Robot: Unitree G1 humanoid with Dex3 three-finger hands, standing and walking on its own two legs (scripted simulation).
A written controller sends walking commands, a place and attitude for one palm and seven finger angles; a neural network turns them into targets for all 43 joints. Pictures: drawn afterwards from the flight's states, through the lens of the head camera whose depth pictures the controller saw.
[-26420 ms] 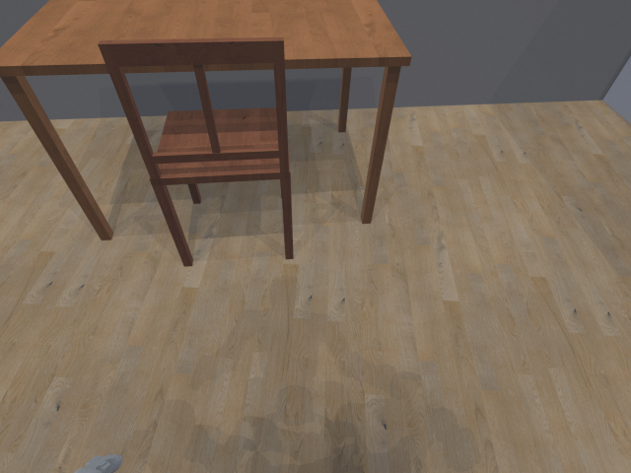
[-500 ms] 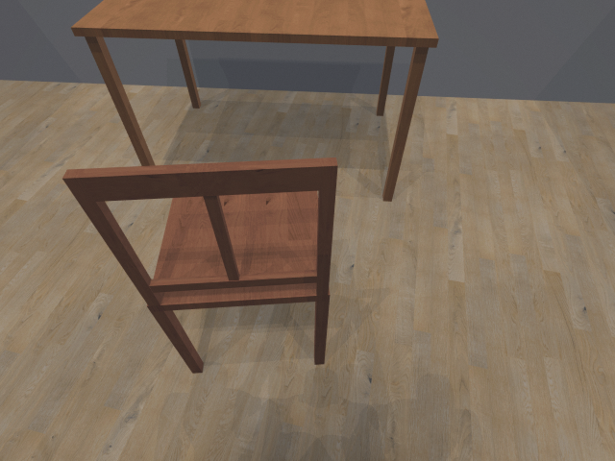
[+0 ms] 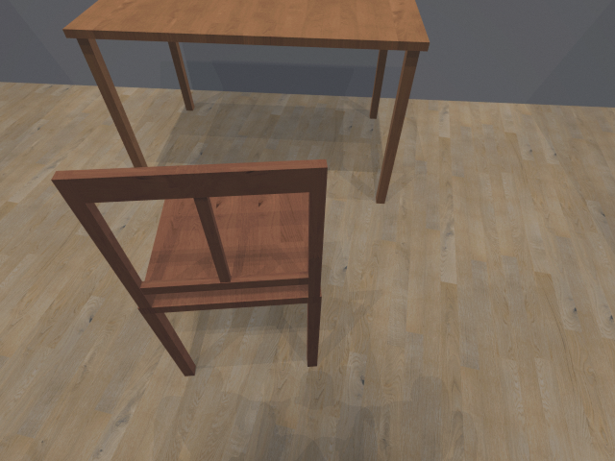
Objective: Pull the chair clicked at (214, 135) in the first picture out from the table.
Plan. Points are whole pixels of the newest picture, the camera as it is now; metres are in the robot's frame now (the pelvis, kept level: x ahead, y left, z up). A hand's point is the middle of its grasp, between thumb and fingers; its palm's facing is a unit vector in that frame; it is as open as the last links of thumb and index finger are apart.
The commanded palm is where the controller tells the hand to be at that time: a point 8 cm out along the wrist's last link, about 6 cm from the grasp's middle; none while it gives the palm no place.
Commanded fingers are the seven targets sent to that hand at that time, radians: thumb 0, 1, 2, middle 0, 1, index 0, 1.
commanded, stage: look to check the result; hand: left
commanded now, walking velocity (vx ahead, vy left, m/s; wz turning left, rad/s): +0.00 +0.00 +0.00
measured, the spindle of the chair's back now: (214, 242) +0.51 +0.21 -0.10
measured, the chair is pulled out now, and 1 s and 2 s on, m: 0.66 0.66 0.66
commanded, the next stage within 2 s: stand and wait in 0.66 s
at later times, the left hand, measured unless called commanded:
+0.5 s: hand out of the picture +0.00 +0.17 -0.17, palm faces +0.02 -0.98 -0.19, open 7.4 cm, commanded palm none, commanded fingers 0.00 0.90 0.90 -0.20 -0.30 -0.20 -0.30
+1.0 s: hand out of the picture +0.00 +0.16 -0.17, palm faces +0.02 -0.98 -0.18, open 7.4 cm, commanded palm none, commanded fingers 0.00 0.90 0.90 -0.20 -0.30 -0.20 -0.30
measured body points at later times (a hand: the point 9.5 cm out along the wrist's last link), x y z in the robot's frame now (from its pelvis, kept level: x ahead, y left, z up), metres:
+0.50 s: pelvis +0.00 +0.00 +0.00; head +0.02 +0.00 +0.45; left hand +0.00 +0.22 -0.16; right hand -0.02 -0.20 -0.16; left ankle +0.01 +0.14 -0.74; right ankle +0.02 -0.10 -0.74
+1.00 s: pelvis +0.00 +0.00 +0.00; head +0.03 +0.00 +0.45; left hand +0.00 +0.22 -0.16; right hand -0.02 -0.20 -0.16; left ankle +0.01 +0.14 -0.74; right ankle +0.02 -0.10 -0.74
